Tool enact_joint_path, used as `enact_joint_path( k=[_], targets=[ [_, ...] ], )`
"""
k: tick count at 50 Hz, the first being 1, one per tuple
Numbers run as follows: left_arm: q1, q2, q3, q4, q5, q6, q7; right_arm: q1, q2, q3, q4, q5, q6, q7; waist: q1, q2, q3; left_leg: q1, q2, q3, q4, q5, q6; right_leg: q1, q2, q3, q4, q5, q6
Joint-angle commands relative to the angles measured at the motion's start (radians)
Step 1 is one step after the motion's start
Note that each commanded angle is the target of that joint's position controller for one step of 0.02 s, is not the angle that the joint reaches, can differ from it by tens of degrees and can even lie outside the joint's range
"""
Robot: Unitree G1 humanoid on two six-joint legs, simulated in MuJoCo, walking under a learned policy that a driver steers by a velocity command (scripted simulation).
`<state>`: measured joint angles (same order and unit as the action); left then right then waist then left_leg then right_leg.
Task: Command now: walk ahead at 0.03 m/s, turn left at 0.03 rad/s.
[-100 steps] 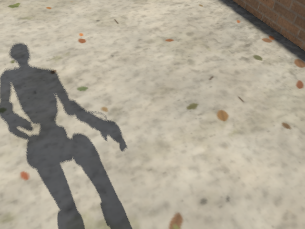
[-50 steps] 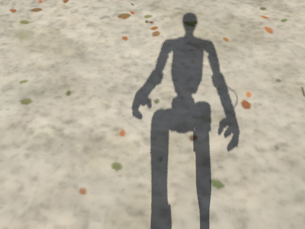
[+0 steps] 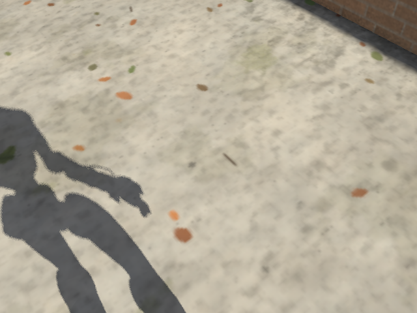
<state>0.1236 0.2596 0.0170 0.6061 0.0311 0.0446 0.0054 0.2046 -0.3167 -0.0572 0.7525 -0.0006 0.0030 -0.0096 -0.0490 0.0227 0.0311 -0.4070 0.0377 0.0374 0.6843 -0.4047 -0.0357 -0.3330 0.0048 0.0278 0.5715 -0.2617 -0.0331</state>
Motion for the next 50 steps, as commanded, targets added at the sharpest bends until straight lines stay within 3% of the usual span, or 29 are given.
enact_joint_path(
  k=[1, 2, 4, 7, 9, 12, 14, 17, 18, 19, 20, 21, 22, 23, 24, 27, 29, 32, 35, 37, 40, 41, 42, 43, 44, 45, 46, 48, 50],
  targets=[
    [-0.024, 0.126, 0.04, -0.039, 0.017, -0.044, 0.002, 0.015, -0.083, -0.021, -0.042, 0.015, 0.003, -0.004, 0.038, -0.168, -0.1, -0.069, 0.018, -0.078, 0.236, -0.1, -0.03, 0.093, -0.269, 0.204, -0.252, 0.211, -0.195],
    [-0.042, 0.143, 0.049, -0.034, 0.004, -0.052, 0.005, 0.026, -0.112, -0.034, -0.033, 0.012, 0.013, -0.012, 0.043, -0.18, -0.079, -0.095, 0.006, -0.078, 0.299, -0.068, -0.041, 0.097, -0.265, 0.172, -0.241, 0.274, -0.184],
    [-0.037, 0.152, 0.055, -0.02, -0.003, -0.049, 0.02, 0.047, -0.129, -0.048, -0.038, 0.023, 0.023, -0.02, 0.037, -0.168, -0.07, -0.129, -0.017, -0.074, 0.437, -0.064, -0.062, 0.113, -0.277, 0.13, -0.226, 0.429, -0.203],
    [-0.027, 0.113, 0.055, -0.009, -0.012, -0.035, 0.042, 0.016, -0.073, -0.036, -0.069, 0.033, 0.034, -0.022, 0.055, -0.15, -0.079, -0.204, 0.019, -0.062, 0.393, -0.024, -0.079, 0.216, -0.296, 0.089, -0.215, 0.407, -0.203],
    [-0.021, 0.122, 0.065, -0.001, -0.011, -0.028, 0.051, -0.017, -0.04, -0.023, -0.098, 0.029, 0.039, -0.012, 0.072, -0.153, -0.092, -0.171, 0.037, -0.038, 0.301, -0.021, -0.078, 0.238, -0.307, 0.06, -0.205, 0.409, -0.203],
    [-0.017, 0.155, 0.086, 0.008, -0.014, -0.021, 0.05, -0.021, -0.04, -0.021, -0.133, 0.027, 0.042, 0.011, 0.077, -0.168, -0.121, -0.081, 0.034, 0.008, 0.181, -0.025, -0.051, 0.243, -0.336, 0.024, -0.187, 0.474, -0.205],
    [-0.02, 0.171, 0.097, 0.015, -0.026, -0.023, 0.047, -0.004, -0.052, -0.028, -0.147, 0.028, 0.047, 0.024, 0.067, -0.18, -0.124, -0.038, 0.029, 0.03, 0.106, -0.01, -0.023, 0.246, -0.355, 0.004, -0.166, 0.483, -0.189],
    [-0.038, 0.166, 0.105, 0.028, -0.051, -0.028, 0.041, 0.07, -0.057, -0.044, -0.139, 0.027, 0.057, 0.033, 0.015, -0.148, -0.128, 0.123, -0.014, 0.072, -0.127, 0.156, 0.048, 0.177, -0.333, -0.089, -0.044, 0.374, -0.093],
    [0.015, 0.134, 0.102, 0.052, -0.047, -0.03, 0.034, 0.111, -0.102, -0.065, -0.129, 0.018, 0.056, 0.02, 0.011, -0.034, -0.117, 0.233, -0.012, -0.012, -0.237, 0.337, 0.097, 0.075, -0.263, -0.162, 0.105, 0.201, -0.015],
    [-0.016, 0.072, 0.084, 0.002, 0.0, -0.033, 0.028, 0.152, -0.265, -0.108, -0.146, 0.011, 0.047, -0.004, 0.024, 0.318, -0.099, 0.421, 0.253, -0.423, -0.272, 0.83, 0.241, -0.277, -0.107, -0.241, 0.448, -0.275, 0.104],
    [-0.152, 0.084, 0.08, -0.053, 0.002, -0.043, 0.032, 0.165, -0.268, -0.1, -0.174, -0.03, 0.021, 0.008, -0.043, 0.29, -0.168, 0.417, 0.352, -0.625, -0.316, 0.866, 0.424, -0.415, 0.016, -0.03, 0.642, -0.455, 0.121],
    [-0.167, 0.116, 0.09, -0.049, -0.018, -0.045, 0.034, 0.133, -0.238, -0.092, -0.176, -0.034, -0.001, 0.016, -0.037, 0.156, -0.162, 0.425, 0.319, -0.55, -0.331, 0.773, 0.403, -0.444, -0.002, 0.043, 0.706, -0.398, 0.102],
    [-0.152, 0.119, 0.092, -0.038, -0.027, -0.049, 0.038, 0.078, -0.216, -0.089, -0.178, -0.011, -0.012, 0.008, 0.001, 0.106, -0.132, 0.41, 0.258, -0.481, -0.322, 0.705, 0.345, -0.453, -0.014, 0.069, 0.688, -0.299, 0.085],
    [-0.126, 0.129, 0.097, -0.019, -0.021, -0.05, 0.045, 0.02, -0.179, -0.079, -0.188, 0.018, -0.007, -0.002, 0.03, 0.055, -0.118, 0.394, 0.218, -0.432, -0.31, 0.669, 0.295, -0.456, -0.027, 0.076, 0.648, -0.22, 0.084],
    [-0.106, 0.142, 0.103, -0.013, -0.015, -0.051, 0.05, -0.025, -0.156, -0.069, -0.201, 0.033, 0.003, -0.013, 0.053, 0.064, -0.118, 0.356, 0.19, -0.403, -0.311, 0.662, 0.27, -0.417, -0.028, 0.08, 0.61, -0.166, 0.089],
    [-0.075, 0.109, 0.095, 0.006, -0.022, -0.058, 0.038, -0.025, -0.153, -0.068, -0.214, 0.022, 0.02, -0.03, 0.061, 0.07, -0.152, 0.334, 0.138, -0.388, -0.303, 0.664, 0.252, -0.343, 0.023, 0.072, 0.519, -0.076, 0.11],
    [-0.062, 0.104, 0.09, 0.023, -0.029, -0.057, 0.034, -0.027, -0.159, -0.068, -0.215, 0.02, 0.024, -0.038, 0.056, 0.074, -0.16, 0.352, 0.141, -0.378, -0.293, 0.627, 0.244, -0.331, 0.028, 0.064, 0.418, -0.042, 0.124],
    [-0.043, 0.097, 0.079, 0.047, -0.031, -0.046, 0.025, -0.036, -0.116, -0.045, -0.207, 0.001, 0.027, -0.039, 0.032, 0.114, -0.175, 0.293, 0.137, -0.33, -0.282, 0.591, 0.234, -0.208, -0.011, 0.034, 0.33, -0.012, 0.133],
    [-0.026, 0.079, 0.065, 0.056, -0.034, -0.043, 0.009, -0.06, -0.037, -0.004, -0.179, -0.028, 0.018, -0.019, 0.027, 0.125, -0.146, 0.19, 0.136, -0.297, -0.3, 0.513, 0.24, -0.046, -0.057, 0.015, 0.217, -0.019, 0.114],
    [-0.038, 0.107, 0.069, 0.043, -0.043, -0.046, 0.002, -0.071, -0.065, -0.006, -0.162, -0.034, 0.011, -0.006, 0.017, 0.137, -0.088, 0.159, 0.147, -0.3, -0.309, 0.446, 0.249, -0.005, -0.047, -0.013, 0.155, -0.042, 0.092],
    [-0.024, 0.156, 0.081, 0.021, -0.054, -0.056, -0.005, -0.072, -0.14, -0.031, -0.146, -0.009, 0.018, -0.017, 0.031, 0.114, -0.032, 0.214, 0.158, -0.307, -0.26, 0.467, 0.237, -0.021, -0.016, -0.044, -0.004, 0.017, 0.049],
    [-0.013, 0.166, 0.083, 0.016, -0.051, -0.06, -0.007, -0.052, -0.144, -0.036, -0.138, 0.0, 0.018, -0.023, 0.034, 0.087, -0.033, 0.239, 0.143, -0.298, -0.232, 0.442, 0.211, -0.012, -0.021, -0.02, -0.061, 0.123, 0.029],
    [-0.001, 0.206, 0.092, 0.008, -0.045, -0.063, -0.006, -0.036, -0.134, -0.039, -0.144, -0.005, 0.013, -0.03, 0.018, 0.012, -0.052, 0.229, 0.092, -0.256, -0.161, 0.363, 0.17, 0.022, -0.065, 0.067, -0.06, 0.365, -0.004],
    [0.019, 0.253, 0.109, 0.016, -0.051, -0.064, -0.005, -0.035, -0.105, -0.037, -0.167, -0.024, 0.007, -0.034, -0.014, -0.134, -0.076, 0.173, -0.026, -0.144, -0.058, 0.27, 0.107, 0.054, -0.131, 0.21, -0.076, 0.499, -0.078],
    [0.067, 0.256, 0.117, 0.019, -0.057, -0.065, -0.004, -0.113, -0.09, -0.036, -0.186, -0.033, 0.003, -0.039, 0.038, -0.217, -0.077, 0.071, -0.124, -0.047, 0.085, 0.132, 0.035, 0.099, -0.223, 0.386, -0.154, 0.508, -0.186],
    [0.141, 0.242, 0.114, 0.031, -0.039, -0.066, 0.002, -0.181, -0.065, -0.033, -0.212, -0.024, 0.002, -0.04, 0.09, -0.282, -0.087, -0.085, -0.176, -0.074, 0.227, -0.153, 0.011, 0.199, -0.303, 0.55, -0.223, 0.522, -0.277],
    [0.176, 0.235, 0.113, 0.036, -0.025, -0.075, 0.007, -0.192, -0.053, -0.033, -0.22, -0.011, 0.002, -0.036, 0.11, -0.254, -0.117, -0.167, -0.161, -0.143, 0.407, -0.281, 0.002, 0.266, -0.324, 0.586, -0.239, 0.504, -0.301],
    [0.088, 0.231, 0.117, 0.014, -0.047, -0.074, 0.023, -0.152, -0.042, -0.036, -0.204, 0.001, 0.006, -0.024, 0.054, -0.145, -0.122, -0.197, -0.112, -0.184, 0.439, -0.178, -0.006, 0.263, -0.25, 0.467, -0.197, 0.465, -0.22],
    [0.031, 0.207, 0.118, -0.007, -0.069, -0.044, 0.038, -0.175, -0.016, -0.033, -0.203, 0.0, -0.001, -0.018, 0.049, -0.134, -0.125, -0.148, -0.11, -0.147, 0.244, -0.087, -0.024, 0.237, -0.169, 0.401, -0.193, 0.402, -0.156]
  ],
)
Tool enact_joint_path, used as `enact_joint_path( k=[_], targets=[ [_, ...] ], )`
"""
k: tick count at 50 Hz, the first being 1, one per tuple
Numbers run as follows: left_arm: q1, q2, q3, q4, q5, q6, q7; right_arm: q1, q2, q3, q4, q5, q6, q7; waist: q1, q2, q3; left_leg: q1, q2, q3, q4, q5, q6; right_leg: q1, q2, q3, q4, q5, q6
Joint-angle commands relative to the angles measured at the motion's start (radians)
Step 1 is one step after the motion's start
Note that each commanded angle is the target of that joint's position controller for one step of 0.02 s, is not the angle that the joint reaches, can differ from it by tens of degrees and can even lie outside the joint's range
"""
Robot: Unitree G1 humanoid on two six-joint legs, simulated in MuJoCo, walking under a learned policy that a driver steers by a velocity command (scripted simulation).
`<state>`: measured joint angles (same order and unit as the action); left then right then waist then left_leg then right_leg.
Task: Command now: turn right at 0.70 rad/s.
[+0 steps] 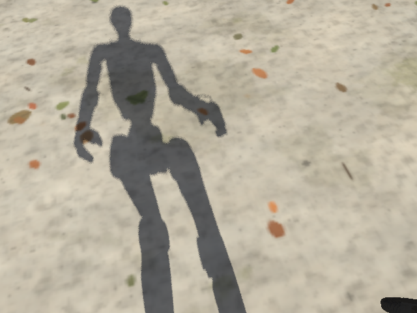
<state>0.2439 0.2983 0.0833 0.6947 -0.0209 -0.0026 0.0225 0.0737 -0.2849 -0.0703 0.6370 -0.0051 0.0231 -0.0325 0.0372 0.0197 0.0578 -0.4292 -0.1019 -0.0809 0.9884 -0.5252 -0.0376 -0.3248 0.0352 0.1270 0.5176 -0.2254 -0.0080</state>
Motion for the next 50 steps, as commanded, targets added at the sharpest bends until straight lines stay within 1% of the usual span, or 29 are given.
enact_joint_path(
  k=[1, 3, 6, 7, 8, 9, 10, 11, 12, 14, 17, 18, 19, 21, 24, 26, 29, 30, 31, 32, 33, 34, 35, 36, 38, 40, 43, 47, 50],
  targets=[
    [-0.085, 0.173, 0.056, -0.1, -0.013, 0.021, 0.026, -0.047, -0.029, -0.016, -0.085, 0.008, -0.027, 0.011, -0.031, -0.146, -0.163, -0.089, 0.014, -0.013, -0.126, 0.058, -0.031, 0.218, -0.18, 0.303, -0.133, 0.356, -0.177],
    [-0.087, 0.182, 0.065, -0.114, -0.007, 0.04, 0.029, -0.018, -0.024, -0.015, -0.07, 0.018, -0.035, 0.024, -0.029, -0.178, -0.194, 0.008, -0.004, -0.01, -0.258, 0.104, -0.033, 0.186, -0.161, 0.32, -0.125, 0.325, -0.17],
    [-0.112, 0.19, 0.07, -0.133, -0.018, 0.05, 0.022, 0.062, -0.063, -0.031, -0.04, 0.023, -0.043, 0.035, -0.049, -0.214, -0.197, 0.148, -0.012, -0.004, -0.477, 0.205, -0.021, 0.118, -0.144, 0.387, -0.121, 0.232, -0.151],
    [-0.131, 0.179, 0.065, -0.138, -0.03, 0.051, 0.024, 0.128, -0.077, -0.041, -0.016, 0.027, -0.045, 0.034, -0.083, -0.195, -0.22, 0.273, 0.004, 0.008, -0.6, 0.286, -0.003, 0.034, -0.109, 0.375, -0.116, -0.02, -0.123],
    [-0.102, 0.144, 0.054, -0.137, -0.029, 0.05, 0.024, 0.18, -0.121, -0.059, -0.002, 0.032, -0.043, 0.026, -0.094, -0.109, -0.227, 0.462, 0.117, -0.075, -0.649, 0.24, 0.042, -0.162, -0.041, 0.318, -0.031, -0.357, -0.073],
    [-0.083, 0.069, 0.032, -0.155, -0.022, 0.042, 0.017, 0.234, -0.217, -0.076, -0.007, 0.013, -0.039, 0.021, -0.095, 0.159, -0.211, 0.566, 0.38, -0.437, -0.757, -0.154, 0.156, -0.425, 0.099, 0.117, 0.263, -0.445, -0.028],
    [-0.106, 0.1, 0.035, -0.19, -0.021, 0.015, 0.01, 0.168, -0.248, -0.077, -0.026, -0.036, -0.06, 0.031, -0.062, 0.238, -0.095, 0.422, 0.523, -0.669, -0.856, -0.331, 0.236, -0.554, 0.007, 0.108, 0.452, -0.301, -0.018],
    [-0.118, 0.163, 0.047, -0.177, -0.014, 0.006, 0.004, 0.089, -0.193, -0.063, -0.054, -0.029, -0.079, 0.02, -0.039, 0.179, -0.039, 0.37, 0.488, -0.582, -0.857, -0.321, 0.226, -0.565, -0.046, 0.073, 0.542, -0.202, -0.013],
    [-0.088, 0.18, 0.054, -0.151, -0.003, 0.004, 0.0, 0.058, -0.159, -0.052, -0.059, -0.007, -0.088, 0.008, -0.028, 0.137, -0.027, 0.369, 0.432, -0.459, -0.852, -0.241, 0.186, -0.57, -0.063, 0.039, 0.6, -0.127, 0.007],
    [-0.061, 0.145, 0.044, -0.131, 0.006, 0.0, -0.011, 0.091, -0.135, -0.038, -0.049, 0.01, -0.1, -0.004, -0.042, 0.099, -0.041, 0.376, 0.365, -0.281, -0.834, -0.108, 0.136, -0.576, -0.089, -0.016, 0.74, -0.029, 0.034],
    [-0.094, 0.11, 0.026, -0.157, -0.009, -0.008, -0.02, 0.191, -0.139, -0.031, -0.024, -0.008, -0.118, 0.004, -0.08, 0.086, -0.013, 0.366, 0.345, -0.146, -0.841, -0.045, 0.136, -0.631, -0.122, -0.048, 0.825, 0.066, 0.051],
    [-0.159, 0.099, 0.016, -0.164, 0.104, 0.027, -0.073, 0.271, -0.157, -0.026, 0.013, -0.053, -0.104, 0.025, -0.09, -0.023, 0.013, 0.266, 0.354, -0.13, -0.871, -0.088, 0.136, -0.574, -0.068, -0.043, 0.803, 0.074, 0.043],
    [-0.154, 0.085, 0.016, -0.166, 0.092, 0.04, -0.097, 0.277, -0.166, -0.031, 0.018, -0.05, -0.103, 0.034, -0.085, 0.024, 0.035, 0.255, 0.35, -0.107, -0.879, -0.087, 0.133, -0.573, -0.053, -0.023, 0.779, 0.101, 0.042],
    [-0.124, 0.092, 0.018, -0.142, 0.068, 0.041, -0.114, 0.288, -0.165, -0.028, 0.03, -0.041, -0.113, 0.038, -0.077, 0.085, 0.036, 0.285, 0.361, -0.073, -0.895, -0.073, 0.14, -0.579, -0.037, 0.008, 0.725, 0.137, 0.039],
    [-0.189, 0.102, 0.015, -0.143, 0.07, 0.025, -0.116, 0.348, -0.158, -0.025, 0.069, -0.034, -0.124, 0.033, -0.1, 0.092, 0.065, 0.371, 0.391, -0.036, -0.924, -0.042, 0.171, -0.602, -0.033, 0.016, 0.568, 0.119, 0.031],
    [-0.26, 0.097, 0.003, -0.163, 0.07, 0.014, -0.126, 0.377, -0.156, -0.023, 0.098, -0.026, -0.121, 0.029, -0.111, 0.107, 0.085, 0.391, 0.398, 0.001, -0.95, 0.002, 0.183, -0.543, -0.061, -0.046, 0.396, 0.088, 0.016],
    [-0.295, 0.039, -0.029, -0.16, 0.074, -0.006, -0.127, 0.402, -0.159, -0.02, 0.151, -0.023, -0.105, 0.03, -0.123, 0.15, 0.107, 0.364, 0.36, 0.11, -0.899, 0.407, 0.171, -0.295, -0.067, -0.214, 0.143, -0.033, -0.031],
    [-0.275, 0.014, -0.03, -0.181, -0.028, -0.052, -0.093, 0.39, -0.218, -0.034, 0.142, 0.069, -0.091, 0.02, -0.1, 0.155, 0.106, 0.382, 0.389, 0.075, -0.808, 0.684, 0.196, -0.239, -0.037, -0.192, 0.1, -0.061, -0.029],
    [-0.167, 0.053, -0.017, -0.162, -0.034, -0.073, -0.082, 0.369, -0.247, -0.036, 0.155, 0.075, -0.079, 0.01, -0.014, 0.147, 0.027, 0.418, 0.395, 0.105, -0.676, 0.984, 0.176, -0.114, -0.006, -0.204, 0.003, -0.012, -0.055],
    [0.013, 0.117, 0.015, -0.102, -0.019, -0.077, -0.071, 0.366, -0.233, -0.03, 0.157, 0.061, -0.077, 0.007, 0.068, 0.118, -0.105, 0.391, 0.354, 0.159, -0.475, 1.157, 0.142, 0.129, 0.021, -0.216, -0.06, 0.135, -0.085],
    [0.191, 0.192, 0.042, -0.06, -0.003, -0.065, -0.052, 0.362, -0.185, -0.01, 0.128, 0.029, -0.088, 0.007, 0.137, 0.066, -0.266, 0.189, 0.307, 0.167, -0.214, 0.901, 0.091, 0.463, -0.093, -0.082, 0.008, 0.237, -0.11],
    [0.221, 0.339, 0.058, -0.053, 0.024, -0.053, -0.031, 0.456, -0.017, 0.04, 0.077, -0.014, -0.11, 0.021, 0.032, -0.309, -0.396, -0.205, 0.105, 0.14, 0.181, 0.003, 0.004, 0.777, -0.409, 0.409, -0.016, 0.409, -0.262],
    [0.256, 0.244, 0.038, -0.064, 0.037, -0.056, -0.029, 0.424, -0.1, 0.02, 0.119, 0.018, -0.134, 0.021, 0.101, -0.205, -0.503, -0.233, 0.072, -0.077, 0.336, -0.094, -0.003, 0.725, -0.46, 0.548, -0.102, 0.484, -0.321],
    [0.187, 0.192, 0.018, -0.057, 0.036, -0.06, -0.032, 0.343, -0.149, 0.002, 0.095, 0.05, -0.136, 0.021, 0.078, -0.162, -0.344, -0.289, 0.115, -0.059, 0.371, -0.04, 0.001, 0.61, -0.418, 0.337, -0.096, 0.643, -0.295],
    [0.049, 0.116, -0.005, -0.057, 0.01, -0.065, -0.038, 0.276, -0.129, 0.006, 0.088, 0.019, -0.123, 0.013, -0.001, -0.09, -0.187, -0.266, 0.202, 0.02, 0.245, 0.105, 0.004, 0.375, -0.314, 0.138, -0.133, 0.681, -0.239],
    [-0.01, 0.081, -0.014, -0.053, 0.022, -0.073, -0.038, 0.313, -0.103, 0.006, 0.104, 0.015, -0.092, 0.017, -0.06, -0.119, -0.157, -0.138, 0.214, 0.025, 0.196, 0.198, 0.001, 0.227, -0.269, 0.056, -0.206, 0.732, -0.22],
    [-0.045, 0.08, -0.015, -0.018, 0.03, -0.092, -0.031, 0.309, -0.057, 0.014, 0.108, 0.004, -0.07, 0.017, -0.096, -0.093, -0.128, -0.087, 0.196, 0.037, 0.059, 0.277, -0.017, 0.144, -0.252, -0.032, -0.25, 0.84, -0.232],
    [-0.048, 0.095, -0.015, 0.02, 0.026, -0.075, -0.012, 0.162, -0.028, 0.029, 0.07, -0.004, -0.069, 0.025, -0.059, -0.112, -0.111, -0.027, 0.175, 0.058, -0.236, 0.454, -0.008, 0.144, -0.203, -0.111, -0.249, 0.808, -0.191],
    [-0.011, 0.114, -0.012, 0.059, 0.021, -0.06, -0.012, 0.096, -0.053, 0.024, 0.052, 0.001, -0.068, 0.033, -0.033, -0.1, -0.112, 0.002, 0.159, 0.048, -0.338, 0.493, 0.007, 0.198, -0.227, -0.082, -0.226, 0.756, -0.188]
  ],
)
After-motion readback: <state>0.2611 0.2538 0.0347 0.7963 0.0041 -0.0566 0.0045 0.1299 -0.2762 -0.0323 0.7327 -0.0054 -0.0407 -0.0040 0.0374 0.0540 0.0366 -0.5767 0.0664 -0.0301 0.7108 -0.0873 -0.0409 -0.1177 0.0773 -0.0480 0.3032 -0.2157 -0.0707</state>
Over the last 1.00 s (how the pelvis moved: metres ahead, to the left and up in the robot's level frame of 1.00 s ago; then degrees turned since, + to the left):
0.02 0.03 0.00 18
